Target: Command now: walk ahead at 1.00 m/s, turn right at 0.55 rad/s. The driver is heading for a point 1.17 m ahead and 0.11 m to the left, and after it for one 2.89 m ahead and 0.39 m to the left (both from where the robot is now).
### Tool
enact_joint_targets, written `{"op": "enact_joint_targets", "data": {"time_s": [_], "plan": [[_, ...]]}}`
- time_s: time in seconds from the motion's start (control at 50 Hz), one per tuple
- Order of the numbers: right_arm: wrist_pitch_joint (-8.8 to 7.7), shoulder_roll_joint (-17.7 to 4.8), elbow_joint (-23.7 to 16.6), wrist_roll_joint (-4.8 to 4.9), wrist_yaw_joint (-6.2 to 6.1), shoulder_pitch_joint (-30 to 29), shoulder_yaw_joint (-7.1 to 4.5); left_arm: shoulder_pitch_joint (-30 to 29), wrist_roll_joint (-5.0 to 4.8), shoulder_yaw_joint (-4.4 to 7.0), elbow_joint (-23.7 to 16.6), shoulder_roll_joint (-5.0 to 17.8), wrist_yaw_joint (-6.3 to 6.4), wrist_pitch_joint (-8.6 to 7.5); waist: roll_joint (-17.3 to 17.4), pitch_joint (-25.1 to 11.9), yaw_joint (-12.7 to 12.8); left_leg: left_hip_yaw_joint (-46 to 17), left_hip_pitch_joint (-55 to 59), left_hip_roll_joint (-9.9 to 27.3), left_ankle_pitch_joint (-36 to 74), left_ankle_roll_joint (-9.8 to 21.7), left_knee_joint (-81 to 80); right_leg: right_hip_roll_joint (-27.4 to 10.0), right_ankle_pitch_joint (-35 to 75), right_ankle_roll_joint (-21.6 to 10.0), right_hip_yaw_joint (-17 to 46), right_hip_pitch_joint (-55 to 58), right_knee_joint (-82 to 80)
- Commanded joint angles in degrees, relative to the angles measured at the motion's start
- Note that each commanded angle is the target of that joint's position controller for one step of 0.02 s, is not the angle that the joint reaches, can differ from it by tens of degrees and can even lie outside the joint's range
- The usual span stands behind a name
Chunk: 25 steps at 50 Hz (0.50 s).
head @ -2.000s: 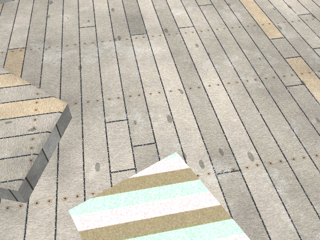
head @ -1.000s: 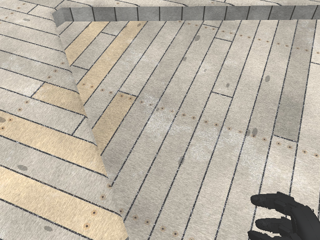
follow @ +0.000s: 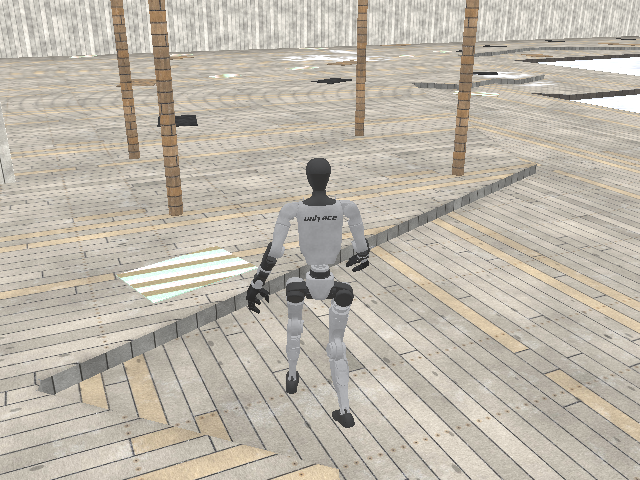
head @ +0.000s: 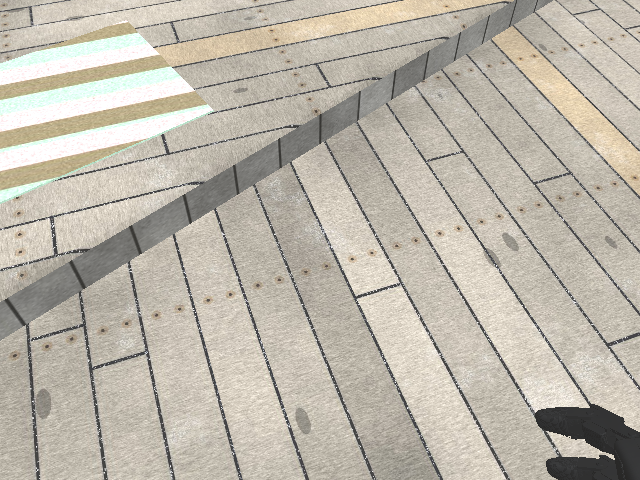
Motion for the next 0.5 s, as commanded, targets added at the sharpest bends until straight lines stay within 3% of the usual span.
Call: {"op": "enact_joint_targets", "data": {"time_s": [0.02, 0.04, 0.06, 0.08, 0.1, 0.14, 0.2, 0.24, 0.3, 0.34, 0.36, 0.38, 0.4, 0.42, 0.44, 0.46, 0.48, 0.5], "plan": [[0.44, -14.29, 2.56, -0.92, 0.07, 19.19, -6.39, 1.60, 0.09, -2.57, -6.15, -0.37, 0.30, -1.30, 18.87, -16.55, -7.60, -51.31, 46.65, 22.55, -46.30, 12.99, -21.04, -3.93, 4.62, -0.02, -6.16, -41.52, 37.74], [0.54, -9.04, 2.26, -0.37, 0.51, 16.19, -5.36, -4.32, 1.18, -2.26, -6.09, 1.51, -0.09, -0.85, 8.31, -10.29, -8.54, -40.11, 39.99, 19.74, -40.48, 12.79, -19.49, -6.49, 9.10, 0.44, -7.30, -42.01, 35.59], [0.49, -7.42, 4.18, -0.59, 0.76, 17.79, -5.04, -9.47, 1.88, -2.50, -7.18, 1.25, -0.60, -0.96, 3.03, -5.69, -9.32, -31.72, 33.72, 16.95, -27.27, 12.23, -19.30, -7.80, 10.44, 0.77, -7.57, -40.60, 31.62], [0.17, -6.80, 6.17, -0.51, 0.62, 18.98, -4.72, -12.62, 2.47, -2.72, -9.08, 0.47, -1.31, -0.74, 2.65, -4.06, -8.32, -26.85, 29.66, 14.55, -24.56, 11.58, -20.24, -8.63, 9.84, 0.90, -6.73, -40.21, 28.81], [-0.34, -6.08, 7.96, -0.33, 0.54, 19.81, -4.40, -12.46, 2.71, -3.23, -9.64, -0.76, -2.02, -0.22, 5.75, -2.14, -6.92, -23.47, 26.15, 13.26, -22.28, 11.25, -21.31, -9.24, 9.57, 1.44, -5.92, -39.24, 26.46], [-1.32, -4.78, 10.44, 0.92, 0.97, 21.52, -3.91, -13.73, 2.46, -3.85, -10.75, -1.84, -2.45, 0.60, 7.04, 0.54, -5.32, -18.59, 24.29, 12.16, -16.01, 11.02, -23.55, -9.40, 9.36, 2.03, -5.15, -40.89, 22.35], [-2.06, -6.92, 11.51, 1.54, 1.10, 22.18, -4.35, -20.84, 2.63, -4.71, -14.38, -1.27, -2.89, 0.58, 6.12, 3.63, -4.88, -11.55, 21.99, 11.60, -9.26, 11.93, -28.86, -9.97, 16.78, 3.18, -7.11, -43.40, 12.06], [-2.18, -7.45, 12.00, 1.95, 1.48, 22.18, -4.38, -25.56, 2.22, -5.42, -16.03, -1.26, -3.77, 0.26, 5.12, 5.21, -5.08, -3.76, 18.70, 9.02, -0.68, 10.45, -32.28, -10.23, 23.84, 3.06, -12.84, -36.64, 0.23], [-2.33, -9.36, 14.02, 2.45, 2.00, 25.45, -4.51, -28.90, 1.77, -6.27, -16.74, -2.47, -4.28, -0.09, 5.33, 6.43, -5.91, 0.32, 20.01, 10.02, 14.10, 10.26, -35.54, -9.97, 28.72, 0.96, -18.28, -27.25, -8.01], [-1.97, -11.35, 15.47, 2.24, 1.63, 27.46, -4.75, -28.61, 2.37, -5.78, -16.12, -1.08, -3.31, -0.11, 6.02, 3.87, -5.39, 3.38, 29.14, 10.05, 37.39, 9.37, -29.17, -6.81, 24.99, -0.63, -20.96, -24.82, -10.90], [-1.52, -12.81, 15.98, 1.99, 1.17, 27.99, -4.94, -25.30, 2.78, -5.26, -15.24, 0.11, -2.68, -0.13, 8.38, 0.53, -3.38, 4.42, 32.11, 10.98, 50.06, 8.47, -21.83, -4.91, 21.03, -1.51, -21.35, -20.31, -11.24], [-0.77, -13.92, 16.44, 1.76, 0.60, 28.26, -5.09, -17.29, 3.02, -4.27, -12.86, 1.95, -1.86, -0.12, 9.21, -4.75, 0.58, 5.49, 32.69, 11.29, 58.22, 7.85, -10.26, -2.81, 17.30, -2.51, -21.87, -11.51, -11.15], [-0.01, -14.05, 16.17, 1.89, 0.16, 26.80, -5.00, -5.32, 3.03, -3.16, -8.97, 3.50, -0.89, -0.07, 8.48, -10.49, 6.46, 6.44, 27.30, 9.91, 55.46, 7.09, 5.38, -3.16, 16.75, -3.62, -20.58, 2.29, -13.31], [0.17, -10.10, 14.33, 1.57, 0.19, 26.83, -4.07, 4.25, 3.89, -1.61, -6.52, 7.97, 0.24, 0.00, 2.95, -17.24, 8.89, 6.03, 14.47, 6.69, 32.05, 7.17, 26.58, -14.21, 3.08, -5.04, -8.16, 17.05, -12.97], [-0.36, -1.99, 11.34, 3.47, 1.03, 31.89, -2.44, 2.05, 3.87, -0.44, -7.21, 11.99, 0.57, 0.08, -14.45, -25.82, 0.90, 1.63, -5.72, -3.44, -19.55, 5.24, 48.98, -30.75, -11.36, -10.19, 25.65, 30.38, -22.19], [-0.58, -8.36, 10.33, 3.17, 0.55, 25.85, -3.62, 0.65, 2.48, -0.09, -7.79, 9.68, 0.44, 0.51, -6.77, -23.94, 3.75, -3.66, -13.83, -2.29, -17.61, 7.06, 53.72, -30.38, -10.97, -10.89, 30.47, 27.75, -28.37], [-0.67, -7.97, 9.31, 3.11, 0.52, 19.84, -3.52, -2.77, 2.26, -0.87, -6.50, 5.94, 0.62, -0.07, -1.85, -12.04, 1.96, -3.49, -16.84, 1.17, -12.46, 7.33, 50.13, -28.05, -2.99, -9.42, 18.77, 18.48, -28.63], [-0.59, -6.11, 9.41, 2.95, 0.87, 19.06, -2.91, -4.21, 2.38, -1.42, -5.36, 3.03, 0.44, -0.84, 1.62, -5.53, -0.49, -3.43, -13.79, 3.28, -10.85, 7.31, 44.75, -26.17, 4.57, -7.87, 12.11, 7.87, -30.69]]}}
Keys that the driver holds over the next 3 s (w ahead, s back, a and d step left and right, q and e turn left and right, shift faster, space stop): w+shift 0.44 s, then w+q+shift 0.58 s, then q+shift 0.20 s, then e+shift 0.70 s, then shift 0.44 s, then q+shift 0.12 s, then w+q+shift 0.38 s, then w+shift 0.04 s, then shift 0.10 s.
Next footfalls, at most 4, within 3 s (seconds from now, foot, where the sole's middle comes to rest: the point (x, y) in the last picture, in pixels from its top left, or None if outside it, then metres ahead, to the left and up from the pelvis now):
0.42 right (406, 442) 0.55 -0.10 -0.75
0.86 left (350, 260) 1.00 0.04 -0.75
1.24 right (369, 153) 1.39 0.00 -0.75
1.64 left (319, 188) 1.24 0.14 -0.75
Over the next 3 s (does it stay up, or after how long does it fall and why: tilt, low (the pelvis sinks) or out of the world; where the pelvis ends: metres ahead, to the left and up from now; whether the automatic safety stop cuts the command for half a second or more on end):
stays up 1.28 0.00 0.03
